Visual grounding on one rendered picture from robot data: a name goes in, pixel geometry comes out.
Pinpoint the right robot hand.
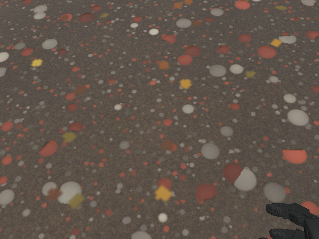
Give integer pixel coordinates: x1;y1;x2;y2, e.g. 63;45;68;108
259;203;319;239

